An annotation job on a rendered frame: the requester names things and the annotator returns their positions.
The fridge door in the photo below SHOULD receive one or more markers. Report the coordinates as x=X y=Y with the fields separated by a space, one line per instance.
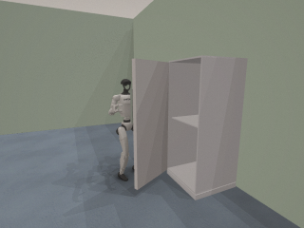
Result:
x=150 y=98

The robot torso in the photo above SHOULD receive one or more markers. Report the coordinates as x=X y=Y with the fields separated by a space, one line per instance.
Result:
x=125 y=101

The right robot forearm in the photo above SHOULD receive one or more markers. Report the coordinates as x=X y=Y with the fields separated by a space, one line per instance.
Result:
x=110 y=112

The humanoid robot head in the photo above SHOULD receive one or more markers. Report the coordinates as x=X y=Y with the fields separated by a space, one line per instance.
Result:
x=125 y=82

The robot right hand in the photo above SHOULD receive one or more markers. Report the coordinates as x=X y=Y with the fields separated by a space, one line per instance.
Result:
x=115 y=109

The handle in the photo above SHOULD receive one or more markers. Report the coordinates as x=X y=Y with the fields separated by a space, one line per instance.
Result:
x=131 y=106

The robot right upper arm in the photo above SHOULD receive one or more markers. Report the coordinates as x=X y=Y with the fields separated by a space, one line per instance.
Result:
x=115 y=99

